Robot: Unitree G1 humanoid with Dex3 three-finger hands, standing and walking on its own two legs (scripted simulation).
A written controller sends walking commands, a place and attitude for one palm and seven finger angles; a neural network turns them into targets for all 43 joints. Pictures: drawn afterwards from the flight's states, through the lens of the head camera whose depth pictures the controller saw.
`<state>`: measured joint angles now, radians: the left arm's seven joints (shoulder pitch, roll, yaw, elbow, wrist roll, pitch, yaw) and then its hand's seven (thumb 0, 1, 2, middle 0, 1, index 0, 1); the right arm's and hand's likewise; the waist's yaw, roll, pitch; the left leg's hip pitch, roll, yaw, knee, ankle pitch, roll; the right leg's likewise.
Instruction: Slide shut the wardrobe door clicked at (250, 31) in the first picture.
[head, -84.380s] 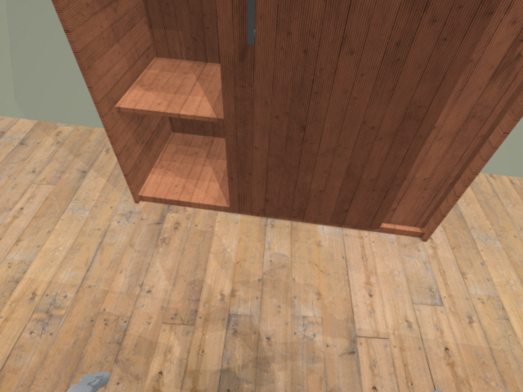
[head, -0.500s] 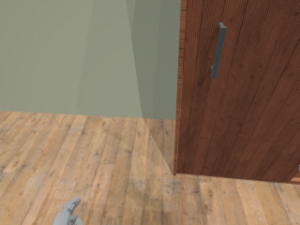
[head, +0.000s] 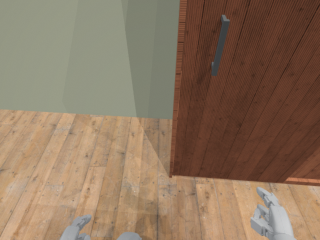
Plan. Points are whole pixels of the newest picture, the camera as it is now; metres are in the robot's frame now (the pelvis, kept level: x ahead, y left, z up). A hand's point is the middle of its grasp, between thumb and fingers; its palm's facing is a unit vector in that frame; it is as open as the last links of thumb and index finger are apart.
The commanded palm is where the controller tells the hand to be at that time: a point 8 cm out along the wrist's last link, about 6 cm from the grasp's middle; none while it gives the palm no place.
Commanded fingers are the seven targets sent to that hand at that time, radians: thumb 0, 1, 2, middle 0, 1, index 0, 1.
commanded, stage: let the arm hang, fingers relaxed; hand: right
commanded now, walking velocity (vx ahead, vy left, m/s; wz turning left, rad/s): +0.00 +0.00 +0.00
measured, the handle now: (218, 47) +0.63 -0.12 +0.20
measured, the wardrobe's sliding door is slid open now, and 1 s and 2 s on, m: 0.00 0.00 0.00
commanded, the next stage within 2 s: look to check the result in 0.94 s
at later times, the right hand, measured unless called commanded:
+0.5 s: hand out of the picture +0.03 -0.21 -0.16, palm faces +0.01 +0.97 -0.26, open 7.3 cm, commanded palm none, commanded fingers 0.00 -0.90 -0.90 0.20 0.30 0.20 0.30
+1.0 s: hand out of the picture +0.04 -0.14 -0.16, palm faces +0.01 +0.99 -0.17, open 7.3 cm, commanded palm none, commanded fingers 0.00 -0.90 -0.90 0.20 0.30 0.20 0.30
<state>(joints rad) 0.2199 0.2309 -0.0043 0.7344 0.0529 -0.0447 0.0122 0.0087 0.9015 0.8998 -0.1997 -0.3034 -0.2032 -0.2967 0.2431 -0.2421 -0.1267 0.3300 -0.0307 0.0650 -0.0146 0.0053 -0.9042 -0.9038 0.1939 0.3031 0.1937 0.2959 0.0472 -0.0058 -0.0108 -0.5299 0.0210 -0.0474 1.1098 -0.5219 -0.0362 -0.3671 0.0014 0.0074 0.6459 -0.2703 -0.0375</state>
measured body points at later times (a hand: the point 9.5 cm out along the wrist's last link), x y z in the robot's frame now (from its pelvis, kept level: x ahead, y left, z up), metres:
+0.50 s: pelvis +0.01 +0.00 +0.01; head +0.04 +0.00 +0.46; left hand +0.00 +0.22 -0.14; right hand +0.03 -0.26 -0.14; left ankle +0.03 +0.16 -0.73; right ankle +0.04 -0.09 -0.73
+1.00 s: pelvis +0.04 +0.02 +0.02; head +0.06 +0.02 +0.47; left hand +0.04 +0.24 -0.15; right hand +0.04 -0.19 -0.15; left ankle +0.03 +0.16 -0.73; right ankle +0.04 -0.09 -0.73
